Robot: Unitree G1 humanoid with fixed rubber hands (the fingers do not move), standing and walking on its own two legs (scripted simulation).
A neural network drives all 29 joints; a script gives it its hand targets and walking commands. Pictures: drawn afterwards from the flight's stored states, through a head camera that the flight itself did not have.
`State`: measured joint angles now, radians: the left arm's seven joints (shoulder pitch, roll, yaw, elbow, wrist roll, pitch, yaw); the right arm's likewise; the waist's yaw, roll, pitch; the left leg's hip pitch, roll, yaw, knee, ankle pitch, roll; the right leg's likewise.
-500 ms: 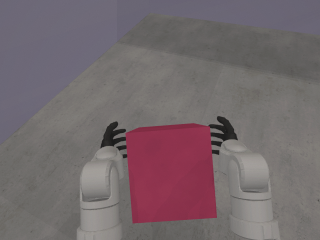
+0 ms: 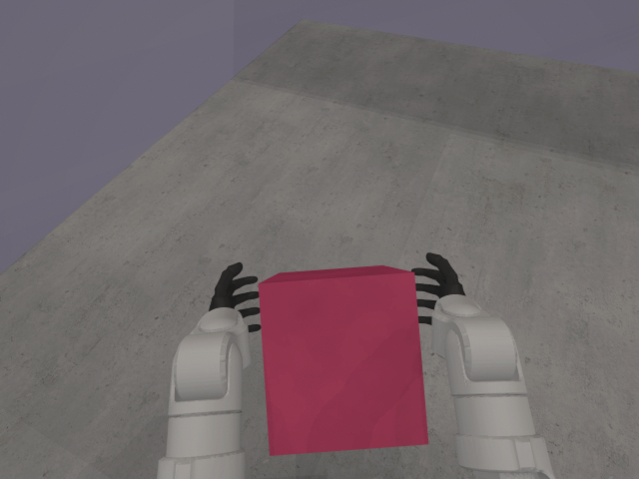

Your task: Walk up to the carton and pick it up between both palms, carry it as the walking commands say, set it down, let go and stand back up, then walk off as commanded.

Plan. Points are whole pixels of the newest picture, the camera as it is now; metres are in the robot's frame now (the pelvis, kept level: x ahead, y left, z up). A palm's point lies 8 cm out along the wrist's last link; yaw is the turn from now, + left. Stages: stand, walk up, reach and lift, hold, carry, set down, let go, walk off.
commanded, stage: carry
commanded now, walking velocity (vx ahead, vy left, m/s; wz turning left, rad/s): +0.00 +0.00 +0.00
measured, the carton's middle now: (338, 340) +0.32 +0.00 -0.08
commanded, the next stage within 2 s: hold in 1.66 s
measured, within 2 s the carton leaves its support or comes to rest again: neither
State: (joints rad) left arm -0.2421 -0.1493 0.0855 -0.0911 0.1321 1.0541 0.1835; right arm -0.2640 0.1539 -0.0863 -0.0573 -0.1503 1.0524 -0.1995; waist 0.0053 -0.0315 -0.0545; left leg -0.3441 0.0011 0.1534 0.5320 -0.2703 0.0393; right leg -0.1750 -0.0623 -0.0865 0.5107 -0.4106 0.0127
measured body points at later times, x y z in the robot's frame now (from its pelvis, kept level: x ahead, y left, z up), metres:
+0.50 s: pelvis -0.01 -0.02 +0.00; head -0.01 -0.02 +0.45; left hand +0.29 +0.11 +0.04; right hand +0.28 -0.17 +0.04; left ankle +0.00 +0.09 -0.73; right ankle -0.10 -0.11 -0.73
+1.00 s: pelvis -0.05 -0.02 +0.01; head -0.06 -0.02 +0.46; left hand +0.25 +0.11 +0.05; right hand +0.25 -0.17 +0.04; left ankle +0.00 +0.09 -0.73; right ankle -0.10 -0.11 -0.73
